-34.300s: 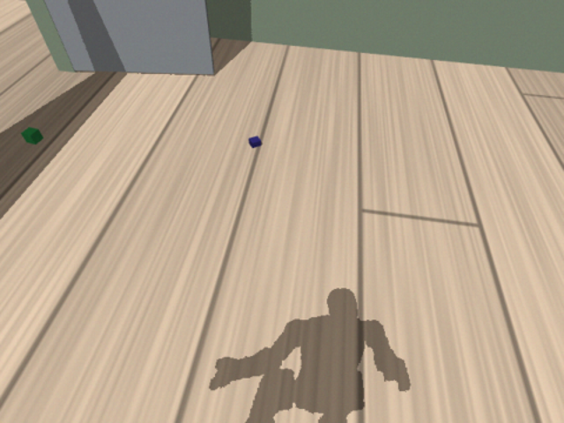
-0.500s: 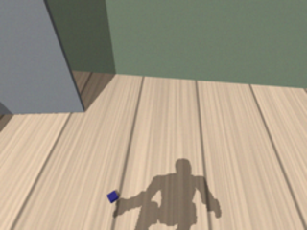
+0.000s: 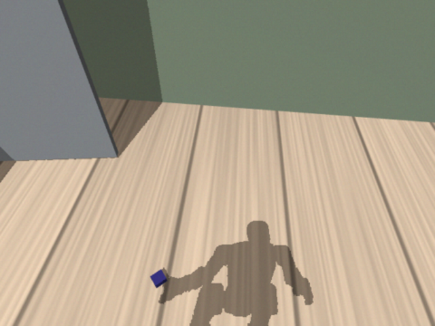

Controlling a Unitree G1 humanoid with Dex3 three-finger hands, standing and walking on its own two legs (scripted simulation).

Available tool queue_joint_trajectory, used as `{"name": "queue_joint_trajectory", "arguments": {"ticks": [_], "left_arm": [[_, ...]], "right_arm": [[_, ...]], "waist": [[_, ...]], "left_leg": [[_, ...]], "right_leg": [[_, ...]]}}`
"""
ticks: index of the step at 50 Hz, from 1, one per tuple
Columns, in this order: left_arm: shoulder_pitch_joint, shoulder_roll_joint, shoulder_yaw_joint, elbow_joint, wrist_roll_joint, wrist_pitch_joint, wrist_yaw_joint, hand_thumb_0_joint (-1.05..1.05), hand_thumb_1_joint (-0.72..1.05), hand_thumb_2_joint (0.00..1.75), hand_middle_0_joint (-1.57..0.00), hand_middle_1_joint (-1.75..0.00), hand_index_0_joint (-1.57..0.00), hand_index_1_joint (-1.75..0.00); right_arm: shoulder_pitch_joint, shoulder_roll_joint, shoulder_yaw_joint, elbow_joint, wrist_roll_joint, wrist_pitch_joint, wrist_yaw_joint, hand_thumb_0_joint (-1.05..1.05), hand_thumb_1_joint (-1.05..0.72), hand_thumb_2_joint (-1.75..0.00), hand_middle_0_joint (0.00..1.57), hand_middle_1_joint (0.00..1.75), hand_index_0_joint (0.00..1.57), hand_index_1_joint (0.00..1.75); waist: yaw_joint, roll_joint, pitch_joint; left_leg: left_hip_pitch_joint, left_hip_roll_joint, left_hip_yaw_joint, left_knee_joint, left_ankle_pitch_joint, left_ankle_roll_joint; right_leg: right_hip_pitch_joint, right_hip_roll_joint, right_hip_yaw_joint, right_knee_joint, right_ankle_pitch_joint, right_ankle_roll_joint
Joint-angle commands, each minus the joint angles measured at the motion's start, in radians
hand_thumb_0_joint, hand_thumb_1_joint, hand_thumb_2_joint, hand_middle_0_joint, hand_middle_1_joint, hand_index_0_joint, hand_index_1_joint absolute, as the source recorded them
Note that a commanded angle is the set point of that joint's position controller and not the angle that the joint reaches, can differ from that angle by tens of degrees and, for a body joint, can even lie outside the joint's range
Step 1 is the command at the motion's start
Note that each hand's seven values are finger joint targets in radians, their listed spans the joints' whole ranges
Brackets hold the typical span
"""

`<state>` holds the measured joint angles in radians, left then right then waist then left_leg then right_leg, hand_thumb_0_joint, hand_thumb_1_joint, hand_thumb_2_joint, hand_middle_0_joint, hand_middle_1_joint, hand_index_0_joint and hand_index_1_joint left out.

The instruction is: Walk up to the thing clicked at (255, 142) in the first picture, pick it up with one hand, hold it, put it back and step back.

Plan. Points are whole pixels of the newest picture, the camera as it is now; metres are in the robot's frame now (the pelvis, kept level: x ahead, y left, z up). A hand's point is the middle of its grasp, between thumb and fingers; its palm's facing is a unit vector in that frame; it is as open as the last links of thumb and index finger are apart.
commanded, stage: stand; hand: left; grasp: from above
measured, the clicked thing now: (158, 278) +0.44 +0.24 -0.77
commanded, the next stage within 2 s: step back in 0.30 s
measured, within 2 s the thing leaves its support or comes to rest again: neither
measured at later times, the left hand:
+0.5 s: hand out of the picture +0.08 +0.27 -0.17, palm faces -0.01 -0.92 -0.38, open 7.4 cm
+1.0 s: hand out of the picture -0.03 +0.24 -0.15, palm faces +0.00 -0.90 -0.43, open 7.4 cm
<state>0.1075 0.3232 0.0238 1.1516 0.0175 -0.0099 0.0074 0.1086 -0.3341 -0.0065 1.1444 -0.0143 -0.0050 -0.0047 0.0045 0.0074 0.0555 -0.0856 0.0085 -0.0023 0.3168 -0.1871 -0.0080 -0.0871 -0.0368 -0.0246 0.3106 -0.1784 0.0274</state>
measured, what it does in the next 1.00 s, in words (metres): walks backwards: right foot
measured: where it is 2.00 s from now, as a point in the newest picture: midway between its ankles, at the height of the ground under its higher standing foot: outside the picture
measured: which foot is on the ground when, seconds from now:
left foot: down 0.00-0.74, up 0.76-1.00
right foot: down 0.00-0.58, up 0.60-0.72, down 0.74-1.00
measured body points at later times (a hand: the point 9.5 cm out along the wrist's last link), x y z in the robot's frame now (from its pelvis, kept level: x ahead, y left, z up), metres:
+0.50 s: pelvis -0.03 +0.00 -0.01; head +0.02 +0.01 +0.43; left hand +0.08 +0.32 -0.14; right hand +0.07 -0.31 -0.14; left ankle -0.01 +0.12 -0.75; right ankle +0.00 -0.13 -0.75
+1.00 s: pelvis -0.12 -0.02 -0.02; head -0.04 -0.05 +0.42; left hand -0.03 +0.29 -0.12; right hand -0.02 -0.33 -0.16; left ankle -0.16 +0.12 -0.67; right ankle -0.09 -0.12 -0.75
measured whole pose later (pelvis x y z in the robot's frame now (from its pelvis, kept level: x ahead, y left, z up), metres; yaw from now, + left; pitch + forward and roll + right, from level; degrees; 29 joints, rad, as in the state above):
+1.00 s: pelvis -0.12 -0.02 -0.02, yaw +0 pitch +0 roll +1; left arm 0.15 0.33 0.06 0.86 0.03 0.02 0.03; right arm 0.11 -0.41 -0.04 0.93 0.01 0.07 -0.02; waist 0.03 0.05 0.18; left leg -0.43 -0.13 -0.15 1.14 -0.49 -0.02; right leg -0.32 0.00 -0.01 0.58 -0.26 -0.03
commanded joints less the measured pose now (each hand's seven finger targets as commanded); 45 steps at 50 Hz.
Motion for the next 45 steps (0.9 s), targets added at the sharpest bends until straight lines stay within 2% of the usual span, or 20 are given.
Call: {"name": "queue_joint_trajectory", "arguments": {"ticks": [1, 5, 14, 15, 19, 25, 28, 30, 31, 33, 34, 35, 36, 37, 38, 39, 40, 42, 44, 45], "left_arm": [[-0.035, 0.201, 0.034, -0.058, -0.004, -0.017, 0.009, 0.00, 0.90, 0.90, -0.20, -0.30, -0.20, -0.30], [-0.039, 0.205, 0.033, -0.063, -0.003, -0.019, 0.009, 0.00, 0.90, 0.90, -0.20, -0.30, -0.20, -0.30], [-0.040, 0.211, 0.032, -0.068, -0.004, -0.019, 0.010, 0.00, 0.90, 0.90, -0.20, -0.30, -0.20, -0.30], [-0.034, 0.294, 0.070, -0.091, -0.025, -0.011, 0.015, 0.00, 0.90, 0.90, -0.20, -0.30, -0.20, -0.30], [-0.033, 0.275, 0.074, -0.144, -0.027, -0.003, 0.022, 0.00, 0.90, 0.90, -0.20, -0.30, -0.20, -0.30], [-0.059, 0.267, 0.069, -0.217, -0.014, 0.020, 0.017, 0.00, 0.90, 0.90, -0.20, -0.30, -0.20, -0.30], [-0.005, 0.245, 0.066, -0.219, -0.007, 0.033, 0.010, 0.00, 0.90, 0.90, -0.20, -0.30, -0.20, -0.30], [0.034, 0.247, 0.078, -0.221, 0.000, 0.045, 0.005, 0.00, 0.90, 0.90, -0.20, -0.30, -0.20, -0.30], [0.056, 0.248, 0.080, -0.221, -0.004, 0.050, 0.003, 0.00, 0.90, 0.90, -0.20, -0.30, -0.20, -0.30], [0.103, 0.237, 0.082, -0.228, -0.009, 0.049, 0.001, 0.00, 0.90, 0.90, -0.20, -0.30, -0.20, -0.30], [0.106, 0.230, 0.085, -0.227, -0.008, 0.040, 0.002, 0.00, 0.90, 0.90, -0.20, -0.30, -0.20, -0.30], [0.133, 0.223, 0.087, -0.226, -0.005, 0.031, 0.006, 0.00, 0.90, 0.90, -0.20, -0.30, -0.20, -0.30], [0.111, 0.280, 0.102, -0.237, 0.007, 0.017, 0.014, 0.00, 0.90, 0.90, -0.20, -0.30, -0.20, -0.30], [0.094, 0.344, 0.123, -0.258, 0.014, 0.006, 0.021, 0.00, 0.90, 0.90, -0.20, -0.30, -0.20, -0.30], [0.080, 0.349, 0.120, -0.274, 0.012, 0.007, 0.026, 0.00, 0.90, 0.90, -0.20, -0.30, -0.20, -0.30], [0.049, 0.370, 0.123, -0.303, 0.018, 0.005, 0.028, 0.00, 0.90, 0.90, -0.20, -0.30, -0.20, -0.30], [0.012, 0.388, 0.129, -0.323, 0.022, 0.001, 0.031, 0.00, 0.90, 0.90, -0.20, -0.30, -0.20, -0.30], [-0.066, 0.325, 0.117, -0.359, 0.020, 0.002, 0.029, 0.00, 0.90, 0.90, -0.20, -0.30, -0.20, -0.30], [-0.071, 0.295, 0.111, -0.369, 0.019, 0.004, 0.030, 0.00, 0.90, 0.90, -0.20, -0.30, -0.20, -0.30], [-0.039, 0.281, 0.110, -0.376, 0.018, 0.004, 0.032, 0.00, 0.90, 0.90, -0.20, -0.30, -0.20, -0.30]], "right_arm": [[-0.042, -0.206, -0.036, -0.063, -0.003, -0.025, -0.013, 0.00, -0.90, -0.90, 0.20, 0.30, 0.20, 0.30], [-0.043, -0.205, -0.037, -0.065, -0.002, -0.027, -0.013, 0.00, -0.90, -0.90, 0.20, 0.30, 0.20, 0.30], [-0.042, -0.206, -0.038, -0.065, -0.002, -0.024, -0.013, 0.00, -0.90, -0.90, 0.20, 0.30, 0.20, 0.30], [-0.079, -0.259, -0.059, -0.084, 0.009, -0.005, -0.006, 0.00, -0.90, -0.90, 0.20, 0.30, 0.20, 0.30], [-0.038, -0.247, -0.070, -0.120, 0.021, 0.014, -0.001, 0.00, -0.90, -0.90, 0.20, 0.30, 0.20, 0.30], [-0.044, -0.264, -0.090, -0.178, 0.017, 0.033, 0.007, 0.00, -0.90, -0.90, 0.20, 0.30, 0.20, 0.30], [-0.076, -0.303, -0.109, -0.216, 0.010, 0.036, 0.010, 0.00, -0.90, -0.90, 0.20, 0.30, 0.20, 0.30], [-0.087, -0.329, -0.120, -0.250, -0.003, 0.036, 0.007, 0.00, -0.90, -0.90, 0.20, 0.30, 0.20, 0.30], [-0.099, -0.329, -0.123, -0.267, -0.008, 0.036, 0.006, 0.00, -0.90, -0.90, 0.20, 0.30, 0.20, 0.30], [-0.137, -0.311, -0.115, -0.295, -0.013, 0.035, 0.000, 0.00, -0.90, -0.90, 0.20, 0.30, 0.20, 0.30], [-0.130, -0.292, -0.109, -0.295, -0.010, 0.040, 0.001, 0.00, -0.90, -0.90, 0.20, 0.30, 0.20, 0.30], [-0.137, -0.282, -0.104, -0.298, 0.000, 0.047, 0.001, 0.00, -0.90, -0.90, 0.20, 0.30, 0.20, 0.30], [-0.135, -0.247, -0.093, -0.302, 0.016, 0.052, 0.003, 0.00, -0.90, -0.90, 0.20, 0.30, 0.20, 0.30], [-0.131, -0.208, -0.077, -0.314, 0.027, 0.053, -0.002, 0.00, -0.90, -0.90, 0.20, 0.30, 0.20, 0.30], [-0.086, -0.185, -0.065, -0.300, 0.019, 0.062, -0.014, 0.00, -0.90, -0.90, 0.20, 0.30, 0.20, 0.30], [-0.034, -0.194, -0.071, -0.292, 0.020, 0.066, -0.022, 0.00, -0.90, -0.90, 0.20, 0.30, 0.20, 0.30], [-0.022, -0.215, -0.081, -0.282, 0.019, 0.066, -0.028, 0.00, -0.90, -0.90, 0.20, 0.30, 0.20, 0.30], [0.009, -0.265, -0.098, -0.261, 0.027, 0.059, -0.022, 0.00, -0.90, -0.90, 0.20, 0.30, 0.20, 0.30], [0.032, -0.268, -0.092, -0.260, 0.026, 0.056, -0.025, 0.00, -0.90, -0.90, 0.20, 0.30, 0.20, 0.30], [0.036, -0.267, -0.087, -0.262, 0.020, 0.054, -0.027, 0.00, -0.90, -0.90, 0.20, 0.30, 0.20, 0.30]], "waist": [[0.001, 0.002, -0.055], [-0.001, -0.010, -0.088], [-0.003, -0.006, -0.071], [0.000, -0.025, 0.022], [-0.018, -0.022, -0.092], [-0.025, 0.027, -0.141], [-0.008, 0.133, -0.117], [-0.002, 0.190, -0.107], [0.005, 0.206, -0.100], [0.040, 0.192, -0.107], [0.044, 0.160, -0.112], [0.066, 0.127, -0.113], [0.055, -0.022, -0.082], [0.049, -0.174, -0.039], [0.031, -0.173, -0.018], [0.017, -0.168, -0.034], [0.012, -0.194, -0.047], [-0.020, -0.174, -0.027], [-0.025, -0.134, -0.061], [-0.006, -0.120, -0.080]], "left_leg": [[-0.020, 0.118, -0.088, -0.050, 0.144, 0.026], [0.013, 0.124, -0.086, -0.038, 0.209, 0.024], [-0.001, 0.123, -0.080, -0.043, 0.176, 0.025], [-0.058, 0.107, -0.087, 0.058, 0.317, 0.043], [-0.060, 0.100, -0.063, 0.142, 0.364, 0.066], [-0.098, 0.119, -0.099, 0.169, 0.246, 0.118], [-0.170, 0.227, -0.210, 0.081, 0.213, 0.205], [-0.246, 0.312, -0.285, 0.052, 0.227, 0.279], [-0.270, 0.334, -0.292, 0.045, 0.217, 0.299], [-0.228, 0.298, -0.226, 0.137, 0.274, 0.254], [-0.217, 0.238, -0.179, 0.217, 0.307, 0.209], [-0.183, 0.179, -0.129, 0.324, 0.269, 0.152], [-0.234, 0.061, -0.066, 0.463, 0.148, 0.078], [-0.414, -0.070, -0.046, 0.592, -0.137, 0.029], [-0.469, -0.115, -0.114, 0.681, -0.401, 0.026], [-0.423, -0.113, -0.153, 0.773, -0.445, 0.025], [-0.407, -0.104, -0.192, 0.858, -0.432, 0.030], [-0.361, -0.110, -0.191, 0.916, -0.335, 0.016], [-0.418, -0.143, -0.187, 0.931, -0.294, -0.002], [-0.442, -0.145, -0.177, 0.934, -0.284, -0.009]], "right_leg": [[0.009, -0.099, 0.079, -0.041, 0.129, -0.035], [0.015, -0.101, 0.078, -0.031, 0.176, -0.037], [0.013, -0.102, 0.082, -0.036, 0.166, -0.040], [-0.069, -0.089, 0.091, 0.044, 0.334, -0.048], [-0.037, -0.088, 0.086, 0.129, 0.372, -0.083], [-0.113, -0.068, 0.098, 0.233, 0.176, -0.109], [-0.127, 0.037, 0.012, 0.425, -0.047, -0.073], [-0.137, 0.072, 0.022, 0.599, -0.325, -0.067], [-0.154, 0.071, 0.043, 0.671, -0.373, -0.069], [-0.174, 0.044, 0.079, 0.570, -0.338, -0.084], [-0.155, 0.045, 0.065, 0.447, -0.263, -0.079], [-0.149, 0.013, 0.088, 0.226, -0.081, -0.072], [-0.127, -0.073, 0.232, 0.097, 0.167, -0.073], [-0.038, -0.186, 0.409, 0.089, 0.438, -0.108], [-0.032, -0.244, 0.425, 0.102, 0.598, -0.162], [-0.110, -0.302, 0.444, 0.086, 0.602, -0.249], [-0.162, -0.322, 0.488, 0.070, 0.517, -0.274], [-0.204, -0.231, 0.368, 0.071, 0.367, -0.249], [-0.112, -0.181, 0.269, 0.130, 0.380, -0.212], [-0.061, -0.190, 0.266, 0.147, 0.415, -0.228]]}}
